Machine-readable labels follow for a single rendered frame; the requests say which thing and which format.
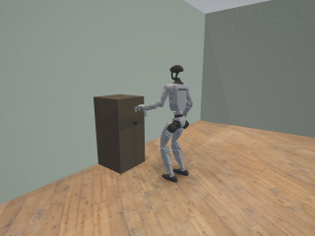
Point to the left robot upper arm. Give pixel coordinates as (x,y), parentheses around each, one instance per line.
(166,90)

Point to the cabinet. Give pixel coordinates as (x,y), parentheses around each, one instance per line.
(118,150)

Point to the right robot upper arm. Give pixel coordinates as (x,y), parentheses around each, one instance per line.
(189,101)

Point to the robot left forearm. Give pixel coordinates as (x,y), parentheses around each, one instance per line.
(152,106)

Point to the drawer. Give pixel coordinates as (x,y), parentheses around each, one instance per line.
(126,123)

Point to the robot left foot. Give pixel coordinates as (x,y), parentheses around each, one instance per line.
(167,177)

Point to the robot right forearm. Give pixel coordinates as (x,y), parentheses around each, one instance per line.
(185,112)

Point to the robot left hand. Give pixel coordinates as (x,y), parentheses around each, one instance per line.
(139,107)

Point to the robot head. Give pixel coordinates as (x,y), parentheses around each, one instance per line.
(176,69)

